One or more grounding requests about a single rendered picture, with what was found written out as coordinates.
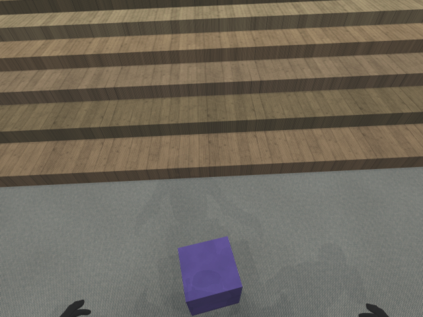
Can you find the robot right hand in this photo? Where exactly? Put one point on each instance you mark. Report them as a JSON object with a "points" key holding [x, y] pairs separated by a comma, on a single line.
{"points": [[378, 312]]}

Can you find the robot left hand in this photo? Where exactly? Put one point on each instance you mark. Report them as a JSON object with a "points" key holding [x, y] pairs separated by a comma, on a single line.
{"points": [[72, 310]]}

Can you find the carton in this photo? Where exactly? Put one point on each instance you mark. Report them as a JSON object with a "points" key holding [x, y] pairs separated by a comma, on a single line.
{"points": [[209, 275]]}

